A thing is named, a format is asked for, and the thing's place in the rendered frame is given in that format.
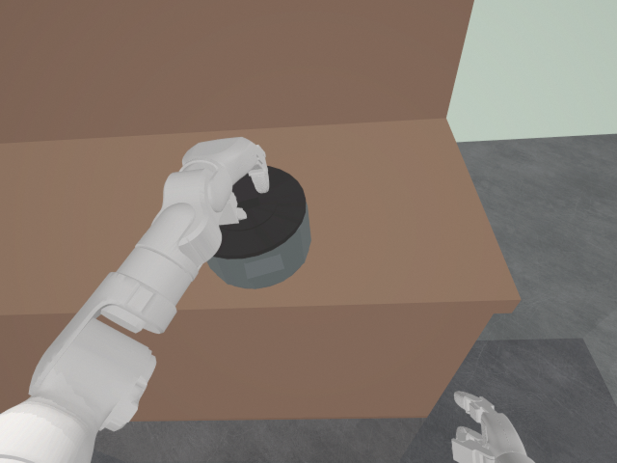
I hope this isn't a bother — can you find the knob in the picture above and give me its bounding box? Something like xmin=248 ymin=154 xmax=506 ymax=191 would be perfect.
xmin=232 ymin=177 xmax=260 ymax=210

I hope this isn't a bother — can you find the right robot hand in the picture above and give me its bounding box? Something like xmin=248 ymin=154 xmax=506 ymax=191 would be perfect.
xmin=451 ymin=391 xmax=527 ymax=463

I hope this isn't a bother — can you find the left robot upper arm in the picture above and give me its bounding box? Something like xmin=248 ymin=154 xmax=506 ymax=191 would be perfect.
xmin=0 ymin=318 xmax=156 ymax=463

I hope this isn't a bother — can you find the lid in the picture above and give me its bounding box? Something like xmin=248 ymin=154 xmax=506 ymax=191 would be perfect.
xmin=213 ymin=166 xmax=306 ymax=259

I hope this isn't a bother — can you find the left robot forearm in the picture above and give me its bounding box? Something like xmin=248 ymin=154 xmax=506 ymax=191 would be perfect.
xmin=29 ymin=158 xmax=232 ymax=395

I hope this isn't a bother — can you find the left robot hand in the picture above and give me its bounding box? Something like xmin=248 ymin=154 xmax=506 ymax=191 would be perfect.
xmin=182 ymin=137 xmax=269 ymax=225

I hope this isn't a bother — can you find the table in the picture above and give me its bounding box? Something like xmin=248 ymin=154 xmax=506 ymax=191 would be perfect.
xmin=0 ymin=0 xmax=522 ymax=422

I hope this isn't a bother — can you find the pot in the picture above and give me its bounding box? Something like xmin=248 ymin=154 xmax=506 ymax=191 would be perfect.
xmin=207 ymin=202 xmax=311 ymax=289

